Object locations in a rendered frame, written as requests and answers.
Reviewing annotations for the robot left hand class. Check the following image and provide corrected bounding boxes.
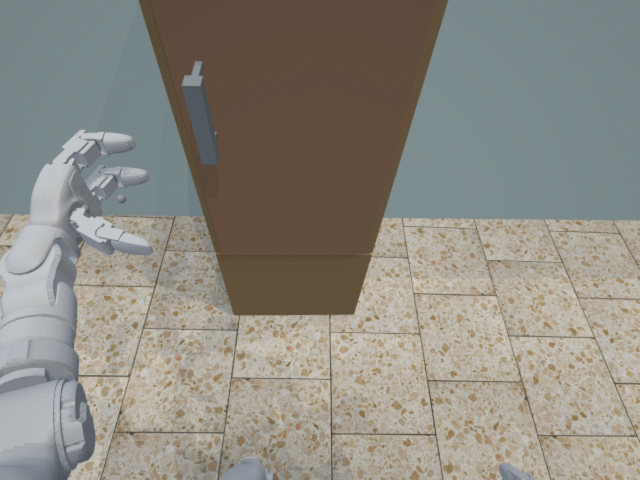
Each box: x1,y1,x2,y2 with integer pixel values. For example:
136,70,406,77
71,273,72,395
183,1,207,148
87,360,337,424
29,130,153,256

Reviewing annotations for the robot left forearm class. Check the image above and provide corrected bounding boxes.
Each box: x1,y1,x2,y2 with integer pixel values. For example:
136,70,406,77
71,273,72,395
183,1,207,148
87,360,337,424
0,225,81,394

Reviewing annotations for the handle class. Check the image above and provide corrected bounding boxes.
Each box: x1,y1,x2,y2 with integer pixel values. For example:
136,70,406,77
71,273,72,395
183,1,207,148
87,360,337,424
182,61,219,165

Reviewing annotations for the robot left shin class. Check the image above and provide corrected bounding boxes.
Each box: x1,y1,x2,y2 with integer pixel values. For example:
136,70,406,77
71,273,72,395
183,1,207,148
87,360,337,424
240,457,262,466

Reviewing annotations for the cupboard door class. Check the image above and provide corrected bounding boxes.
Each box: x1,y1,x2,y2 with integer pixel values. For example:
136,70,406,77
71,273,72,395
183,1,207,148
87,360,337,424
151,0,436,254

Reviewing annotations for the robot left upper arm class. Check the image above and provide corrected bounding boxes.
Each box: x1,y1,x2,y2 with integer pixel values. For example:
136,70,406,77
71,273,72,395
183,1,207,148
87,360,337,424
0,379,95,480

